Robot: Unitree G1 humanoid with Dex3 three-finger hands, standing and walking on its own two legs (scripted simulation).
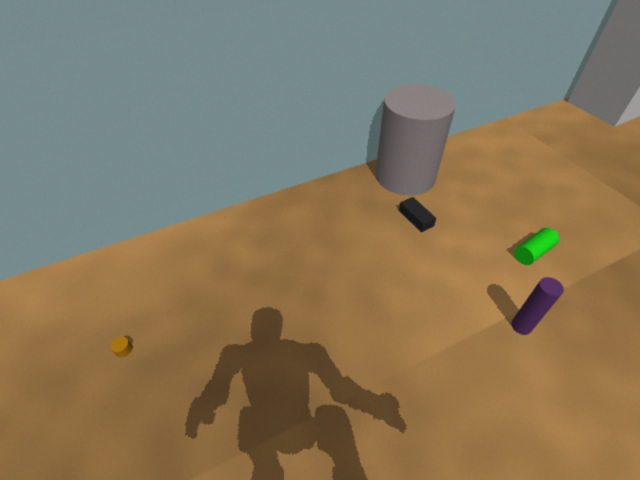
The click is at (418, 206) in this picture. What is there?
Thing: lying carton
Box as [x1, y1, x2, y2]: [399, 197, 435, 231]
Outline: 400,202 399,210 420,231 433,226 435,217 413,197
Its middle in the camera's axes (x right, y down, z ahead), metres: +0.43 -0.12 +1.74
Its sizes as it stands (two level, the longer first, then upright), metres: 0.161 0.073 0.051
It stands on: the floor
